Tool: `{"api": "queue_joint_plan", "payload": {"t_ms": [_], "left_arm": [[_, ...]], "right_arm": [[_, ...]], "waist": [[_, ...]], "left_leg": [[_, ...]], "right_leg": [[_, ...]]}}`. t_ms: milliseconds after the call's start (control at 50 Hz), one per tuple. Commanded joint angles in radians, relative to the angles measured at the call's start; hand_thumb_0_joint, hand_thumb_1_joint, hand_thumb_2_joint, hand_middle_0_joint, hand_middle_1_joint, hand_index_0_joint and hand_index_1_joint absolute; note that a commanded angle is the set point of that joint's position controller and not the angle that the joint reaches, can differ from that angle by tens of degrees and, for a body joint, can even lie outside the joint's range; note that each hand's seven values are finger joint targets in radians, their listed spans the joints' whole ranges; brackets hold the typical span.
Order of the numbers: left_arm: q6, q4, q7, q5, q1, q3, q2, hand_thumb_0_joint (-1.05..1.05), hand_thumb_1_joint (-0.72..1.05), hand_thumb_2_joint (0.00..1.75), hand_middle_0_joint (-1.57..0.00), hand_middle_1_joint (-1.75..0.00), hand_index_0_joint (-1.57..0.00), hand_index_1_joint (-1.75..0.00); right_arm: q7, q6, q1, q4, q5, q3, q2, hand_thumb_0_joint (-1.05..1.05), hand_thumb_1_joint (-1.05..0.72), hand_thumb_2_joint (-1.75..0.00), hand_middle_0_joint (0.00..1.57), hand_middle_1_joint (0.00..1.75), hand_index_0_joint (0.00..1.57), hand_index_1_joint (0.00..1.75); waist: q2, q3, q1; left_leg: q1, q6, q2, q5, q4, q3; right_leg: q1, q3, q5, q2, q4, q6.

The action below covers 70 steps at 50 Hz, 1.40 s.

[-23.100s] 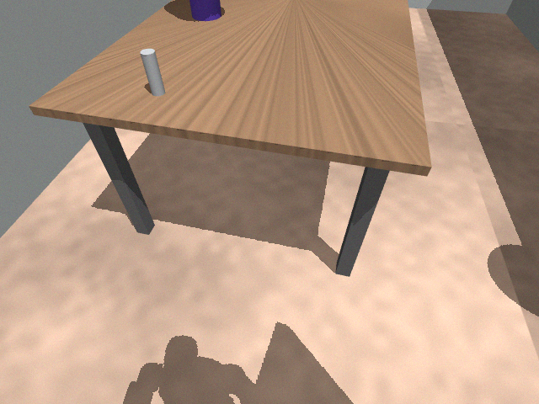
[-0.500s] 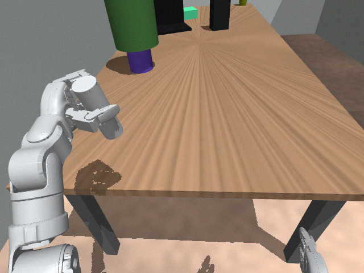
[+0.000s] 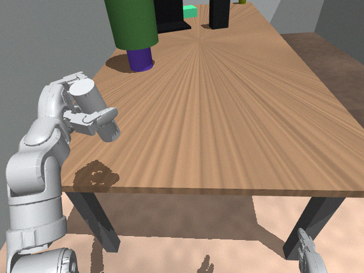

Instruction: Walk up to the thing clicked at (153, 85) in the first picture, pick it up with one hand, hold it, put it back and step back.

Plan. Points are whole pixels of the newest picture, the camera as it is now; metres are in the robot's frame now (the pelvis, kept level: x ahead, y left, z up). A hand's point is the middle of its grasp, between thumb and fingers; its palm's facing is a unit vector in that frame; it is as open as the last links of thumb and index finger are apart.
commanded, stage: hold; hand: left
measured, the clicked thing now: (98, 113) +0.33 +0.17 +0.25
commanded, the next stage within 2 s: crouch in 1.54 s
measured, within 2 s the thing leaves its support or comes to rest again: neither
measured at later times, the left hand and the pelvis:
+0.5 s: hand (92, 104) +0.34 +0.17 +0.27, palm faces +0.15 -0.99 +0.01, open 8.0 cm; pelvis -0.01 +0.00 +0.00, yaw +0 degrees
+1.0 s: hand (97, 104) +0.35 +0.17 +0.27, palm faces +0.12 -0.99 +0.00, open 8.0 cm; pelvis +0.00 +0.00 +0.00, yaw +0 degrees
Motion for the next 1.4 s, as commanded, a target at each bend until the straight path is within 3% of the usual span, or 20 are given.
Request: {"api": "queue_joint_plan", "payload": {"t_ms": [0, 20, 120, 280, 360, 420, 560, 580, 660, 700, 720, 760, 820, 860, 880, 980, 1140, 1200, 1280, 1380], "left_arm": [[-0.084, -0.246, -0.005, -0.020, -0.496, 0.036, 0.181, 0.00, 0.28, 1.35, -1.39, -1.53, -1.42, -1.53], [-0.084, -0.266, -0.004, -0.018, -0.518, 0.050, 0.206, 0.00, 0.29, 1.35, -1.39, -1.53, -1.42, -1.53], [-0.054, -0.160, -0.013, -0.027, -0.463, 0.034, 0.165, 0.00, 0.29, 1.36, -1.41, -1.54, -1.43, -1.54], [-0.066, -0.243, 0.013, -0.020, -0.540, 0.098, 0.250, 0.00, 0.32, 1.38, -1.40, -1.55, -1.43, -1.55], [-0.065, -0.129, 0.016, -0.020, -0.492, 0.065, 0.190, 0.00, 0.31, 1.38, -1.39, -1.55, -1.42, -1.54], [-0.082, -0.231, 0.011, -0.016, -0.527, 0.070, 0.227, 0.00, 0.30, 1.39, -1.41, -1.56, -1.44, -1.56], [-0.094, -0.211, -0.005, -0.012, -0.492, 0.056, 0.208, 0.00, 0.27, 1.37, -1.39, -1.54, -1.42, -1.54], [-0.101, -0.248, -0.004, -0.017, -0.500, 0.081, 0.233, 0.00, 0.26, 1.36, -1.39, -1.53, -1.41, -1.53], [-0.097, -0.266, -0.005, -0.021, -0.517, 0.085, 0.246, 0.00, 0.30, 1.38, -1.40, -1.55, -1.43, -1.55], [-0.087, -0.214, -0.008, -0.025, -0.477, 0.081, 0.226, 0.00, 0.30, 1.38, -1.40, -1.55, -1.42, -1.55], [-0.077, -0.149, -0.013, -0.026, -0.455, 0.055, 0.188, 0.00, 0.30, 1.39, -1.41, -1.56, -1.43, -1.56], [-0.070, -0.161, -0.019, -0.027, -0.463, 0.031, 0.167, 0.00, 0.30, 1.39, -1.39, -1.55, -1.42, -1.55], [-0.073, -0.239, -0.019, -0.024, -0.500, 0.063, 0.225, 0.00, 0.33, 1.39, -1.41, -1.55, -1.44, -1.55], [-0.070, -0.234, -0.017, -0.024, -0.494, 0.051, 0.195, 0.00, 0.32, 1.38, -1.40, -1.55, -1.43, -1.54], [-0.071, -0.217, -0.012, -0.025, -0.492, 0.068, 0.212, 0.00, 0.29, 1.38, -1.40, -1.55, -1.43, -1.55], [-0.085, -0.239, 0.008, -0.015, -0.535, 0.099, 0.252, 0.00, 0.29, 1.37, -1.38, -1.54, -1.41, -1.54], [-0.077, -0.211, -0.001, -0.013, -0.487, 0.049, 0.189, 0.00, 0.28, 1.37, -1.40, -1.55, -1.43, -1.54], [-0.070, -0.207, -0.017, -0.017, -0.469, 0.062, 0.203, 0.00, 0.27, 1.36, -1.41, -1.56, -1.44, -1.55], [-0.069, -0.238, -0.016, -0.017, -0.515, 0.078, 0.235, 0.00, 0.26, 1.36, -1.40, -1.54, -1.43, -1.54], [-0.073, -0.225, -0.003, -0.021, -0.533, 0.068, 0.215, 0.00, 0.25, 1.35, -1.37, -1.53, -1.40, -1.52]], "right_arm": [[-0.014, -0.071, -0.145, -0.169, 0.003, -0.020, -0.110, 0.00, 0.54, -0.05, 0.05, 0.05, 0.05, 0.05], [-0.014, -0.073, -0.148, -0.165, 0.004, -0.021, -0.116, 0.00, 0.55, -0.05, 0.05, 0.05, 0.05, 0.05], [-0.022, -0.078, -0.155, -0.150, 0.003, -0.015, -0.118, 0.00, 0.56, -0.05, 0.05, 0.05, 0.05, 0.05], [-0.017, -0.078, -0.130, -0.147, 0.007, -0.030, -0.119, 0.00, 0.55, -0.05, 0.05, 0.05, 0.05, 0.05], [-0.018, -0.085, -0.155, -0.150, 0.004, -0.017, -0.111, 0.00, 0.56, -0.05, 0.05, 0.05, 0.05, 0.05], [-0.020, -0.082, -0.154, -0.158, 0.009, -0.016, -0.110, 0.00, 0.55, -0.05, 0.05, 0.05, 0.05, 0.05], [-0.029, -0.089, -0.157, -0.140, 0.002, -0.010, -0.104, 0.00, 0.55, -0.05, 0.05, 0.05, 0.05, 0.05], [-0.029, -0.089, -0.158, -0.132, 0.003, -0.013, -0.105, 0.00, 0.55, -0.05, 0.05, 0.05, 0.05, 0.05], [-0.035, -0.090, -0.145, -0.123, 0.003, -0.009, -0.101, 0.00, 0.54, -0.05, 0.05, 0.05, 0.05, 0.05], [-0.038, -0.094, -0.153, -0.122, 0.003, -0.021, -0.114, 0.00, 0.55, -0.05, 0.05, 0.05, 0.05, 0.05], [-0.042, -0.093, -0.135, -0.115, 0.000, -0.019, -0.113, 0.00, 0.55, -0.05, 0.05, 0.05, 0.05, 0.05], [-0.038, -0.093, -0.146, -0.104, 0.002, -0.002, -0.093, 0.00, 0.55, -0.05, 0.05, 0.05, 0.05, 0.05], [-0.034, -0.094, -0.140, -0.119, 0.006, -0.011, -0.108, 0.00, 0.55, -0.05, 0.05, 0.05, 0.05, 0.05], [-0.032, -0.095, -0.146, -0.136, 0.005, -0.011, -0.107, 0.00, 0.55, -0.05, 0.05, 0.05, 0.05, 0.05], [-0.034, -0.094, -0.137, -0.142, 0.005, -0.032, -0.128, 0.00, 0.55, -0.05, 0.05, 0.05, 0.05, 0.05], [-0.033, -0.091, -0.146, -0.137, 0.004, -0.018, -0.105, 0.00, 0.55, -0.05, 0.05, 0.05, 0.05, 0.05], [-0.024, -0.089, -0.149, -0.138, 0.003, -0.023, -0.110, 0.00, 0.54, -0.06, 0.05, 0.05, 0.05, 0.05], [-0.019, -0.083, -0.166, -0.141, 0.006, -0.003, -0.097, 0.00, 0.55, -0.05, 0.05, 0.05, 0.05, 0.05], [-0.023, -0.081, -0.149, -0.140, 0.002, -0.035, -0.130, 0.00, 0.55, -0.05, 0.05, 0.05, 0.05, 0.05], [-0.025, -0.084, -0.142, -0.119, 0.004, -0.023, -0.106, 0.00, 0.55, -0.05, 0.05, 0.05, 0.05, 0.05]], "waist": [[-0.053, -0.191, -0.004], [-0.040, -0.201, 0.002], [-0.077, -0.141, -0.002], [-0.062, -0.193, 0.013], [-0.084, -0.144, 0.014], [-0.033, -0.208, 0.018], [-0.034, -0.181, 0.012], [-0.031, -0.188, 0.021], [-0.034, -0.199, 0.011], [-0.059, -0.187, 0.005], [-0.077, -0.169, -0.018], [-0.065, -0.151, -0.005], [-0.032, -0.193, 0.006], [-0.050, -0.206, 0.008], [-0.069, -0.210, -0.003], [-0.065, -0.201, 0.018], [-0.041, -0.225, 0.009], [-0.036, -0.209, 0.022], [-0.077, -0.207, 0.007], [-0.068, -0.194, 0.000]], "left_leg": [[0.136, 0.025, -0.028, 0.162, -0.089, 0.030], [0.136, 0.024, -0.030, 0.153, -0.093, 0.030], [0.113, 0.024, -0.031, 0.093, -0.110, 0.031], [0.128, 0.024, -0.034, 0.117, -0.102, 0.036], [0.093, 0.023, -0.033, 0.085, -0.112, 0.036], [0.123, 0.022, -0.039, 0.114, -0.101, 0.040], [0.120, 0.022, -0.032, 0.126, -0.100, 0.035], [0.121, 0.020, -0.030, 0.122, -0.100, 0.032], [0.125, 0.026, -0.036, 0.116, -0.095, 0.037], [0.125, 0.027, -0.036, 0.128, -0.093, 0.039], [0.134, 0.029, -0.031, 0.133, -0.094, 0.036], [0.114, 0.027, -0.033, 0.129, -0.098, 0.037], [0.134, 0.024, -0.037, 0.138, -0.097, 0.039], [0.141, 0.023, -0.034, 0.167, -0.091, 0.036], [0.147, 0.026, -0.033, 0.178, -0.087, 0.037], [0.133, 0.023, -0.036, 0.171, -0.089, 0.037], [0.144, 0.021, -0.033, 0.207, -0.080, 0.036], [0.135, 0.022, -0.033, 0.222, -0.079, 0.036], [0.144, 0.027, -0.035, 0.208, -0.079, 0.039], [0.140, 0.027, -0.037, 0.190, -0.081, 0.041]], "right_leg": [[-0.025, -0.069, 0.166, 0.034, -0.112, -0.025], [-0.028, -0.067, 0.155, 0.034, -0.111, -0.027], [-0.057, -0.067, 0.103, 0.036, -0.128, -0.025], [-0.039, -0.065, 0.120, 0.034, -0.122, -0.025], [-0.043, -0.062, 0.092, 0.033, -0.129, -0.024], [-0.032, -0.060, 0.117, 0.028, -0.123, -0.028], [-0.038, -0.062, 0.126, 0.033, -0.115, -0.028], [-0.032, -0.066, 0.121, 0.034, -0.115, -0.028], [-0.029, -0.060, 0.121, 0.030, -0.123, -0.025], [-0.041, -0.059, 0.134, 0.032, -0.120, -0.022], [-0.048, -0.062, 0.145, 0.034, -0.118, -0.020], [-0.052, -0.064, 0.145, 0.033, -0.118, -0.023], [-0.043, -0.063, 0.146, 0.033, -0.117, -0.026], [-0.032, -0.067, 0.168, 0.036, -0.110, -0.026], [-0.032, -0.065, 0.183, 0.036, -0.109, -0.022], [-0.027, -0.063, 0.170, 0.033, -0.110, -0.022], [-0.011, -0.065, 0.206, 0.032, -0.101, -0.026], [-0.008, -0.065, 0.217, 0.032, -0.102, -0.027], [-0.021, -0.060, 0.211, 0.033, -0.109, -0.020], [-0.033, -0.060, 0.199, 0.031, -0.105, -0.020]]}}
